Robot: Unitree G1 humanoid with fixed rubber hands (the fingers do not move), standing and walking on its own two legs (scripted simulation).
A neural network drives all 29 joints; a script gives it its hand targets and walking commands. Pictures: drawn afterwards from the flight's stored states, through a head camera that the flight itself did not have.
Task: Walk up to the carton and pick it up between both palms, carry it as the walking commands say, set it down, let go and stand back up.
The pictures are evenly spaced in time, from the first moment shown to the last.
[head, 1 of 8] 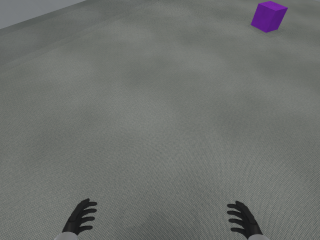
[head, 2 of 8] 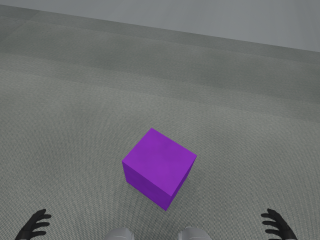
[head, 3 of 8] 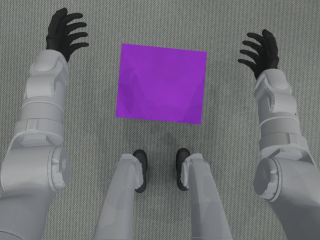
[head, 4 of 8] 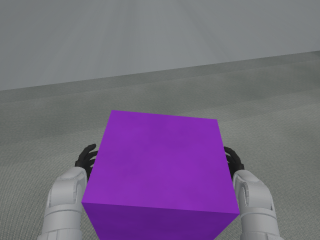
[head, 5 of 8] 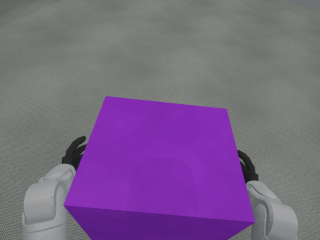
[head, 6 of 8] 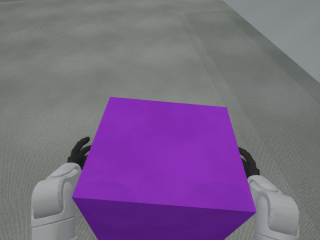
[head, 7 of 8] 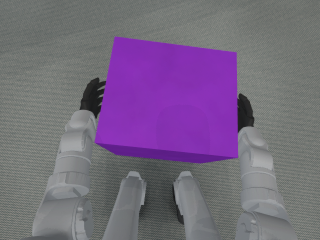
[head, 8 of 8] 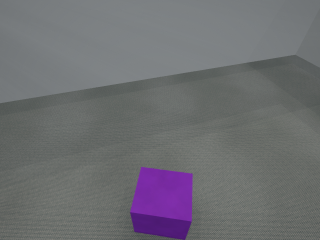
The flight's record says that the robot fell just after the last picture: no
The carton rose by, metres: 0.65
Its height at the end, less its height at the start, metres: +0.00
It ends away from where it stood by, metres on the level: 1.59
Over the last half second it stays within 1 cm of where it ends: yes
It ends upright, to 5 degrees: yes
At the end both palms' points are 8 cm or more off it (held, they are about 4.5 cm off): yes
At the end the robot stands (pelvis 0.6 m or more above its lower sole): yes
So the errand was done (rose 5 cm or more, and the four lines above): yes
